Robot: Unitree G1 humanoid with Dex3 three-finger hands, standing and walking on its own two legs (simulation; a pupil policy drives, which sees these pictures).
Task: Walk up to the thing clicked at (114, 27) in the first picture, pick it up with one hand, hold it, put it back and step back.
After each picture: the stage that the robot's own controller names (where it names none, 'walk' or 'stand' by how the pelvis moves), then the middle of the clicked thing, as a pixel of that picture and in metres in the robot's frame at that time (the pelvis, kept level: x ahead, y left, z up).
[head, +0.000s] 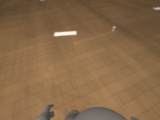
stand; (113, 28) +2.30 -0.60 -0.72
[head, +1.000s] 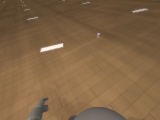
walk; (98, 35) +2.21 -0.09 -0.68
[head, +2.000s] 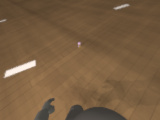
walk; (79, 45) +1.51 +0.37 -0.71
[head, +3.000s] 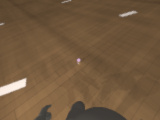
walk; (79, 61) +1.03 +0.32 -0.72
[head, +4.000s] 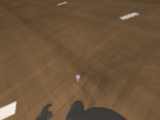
walk; (78, 78) +0.67 +0.27 -0.72
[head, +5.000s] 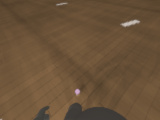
walk; (77, 92) +0.44 +0.20 -0.72
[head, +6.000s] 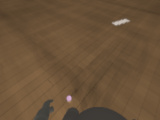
stand; (69, 99) +0.30 +0.23 -0.71
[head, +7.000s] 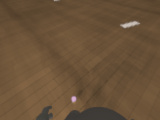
stand; (74, 99) +0.32 +0.19 -0.72
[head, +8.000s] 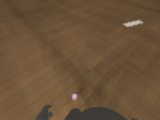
stand; (74, 97) +0.34 +0.19 -0.72
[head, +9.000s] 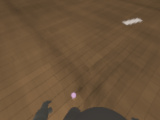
stand; (73, 96) +0.33 +0.18 -0.72
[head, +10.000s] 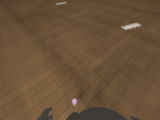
stand; (74, 102) +0.31 +0.19 -0.73
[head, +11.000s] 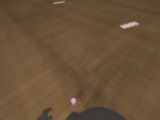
stand; (73, 101) +0.31 +0.20 -0.73
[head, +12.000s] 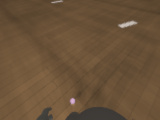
stand; (73, 101) +0.30 +0.21 -0.73
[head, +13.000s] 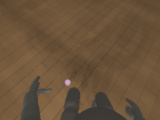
go down; (68, 82) +0.33 +0.23 -0.58
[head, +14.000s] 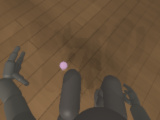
go down; (64, 66) +0.37 +0.26 -0.32
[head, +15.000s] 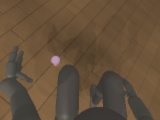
close in; (56, 61) +0.36 +0.28 -0.27
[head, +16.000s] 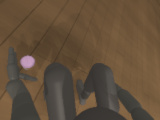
close in; (28, 63) +0.34 +0.30 -0.21
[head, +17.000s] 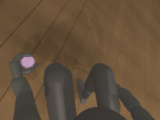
close; (28, 63) +0.34 +0.31 -0.21
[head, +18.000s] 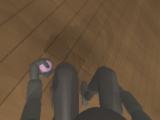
lift; (45, 67) +0.29 +0.26 -0.18
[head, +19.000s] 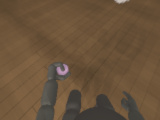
lift; (63, 72) +0.32 +0.19 +0.00
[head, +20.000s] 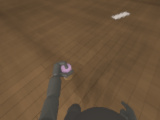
hold; (67, 72) +0.34 +0.17 +0.00
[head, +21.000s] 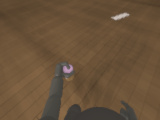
hold; (68, 72) +0.34 +0.17 -0.01
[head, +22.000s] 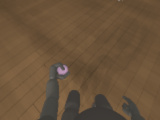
crouch; (63, 72) +0.33 +0.20 -0.07
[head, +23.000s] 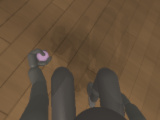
lower; (44, 58) +0.38 +0.29 -0.16
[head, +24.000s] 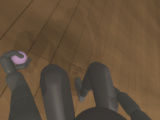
lower; (21, 61) +0.36 +0.33 -0.22
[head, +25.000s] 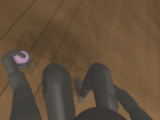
lower; (22, 60) +0.35 +0.33 -0.22
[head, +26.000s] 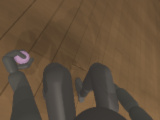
lower; (23, 60) +0.35 +0.33 -0.22
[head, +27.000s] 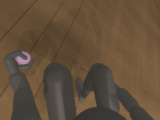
lower; (24, 60) +0.34 +0.33 -0.21
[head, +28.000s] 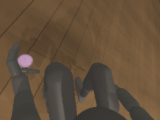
withdraw; (25, 62) +0.33 +0.31 -0.22
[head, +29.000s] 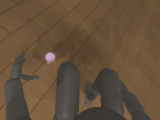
stand; (50, 58) +0.36 +0.29 -0.26
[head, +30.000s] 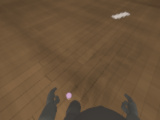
stand; (69, 96) +0.31 +0.21 -0.63
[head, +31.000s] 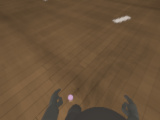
stand; (70, 98) +0.32 +0.23 -0.67
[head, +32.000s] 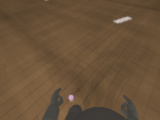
stand; (71, 98) +0.32 +0.22 -0.67
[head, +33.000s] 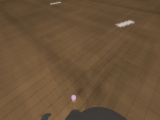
walk; (74, 98) +0.35 +0.21 -0.72
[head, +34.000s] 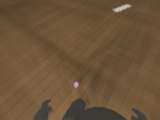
walk; (76, 85) +0.43 +0.20 -0.71
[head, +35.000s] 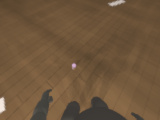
walk; (74, 66) +0.70 +0.20 -0.70
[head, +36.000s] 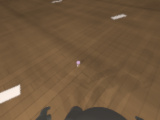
stand; (78, 64) +0.97 +0.26 -0.71
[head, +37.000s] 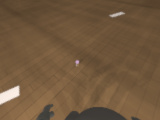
stand; (77, 63) +0.96 +0.24 -0.72
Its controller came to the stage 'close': yes
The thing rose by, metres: 0.71
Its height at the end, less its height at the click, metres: +0.00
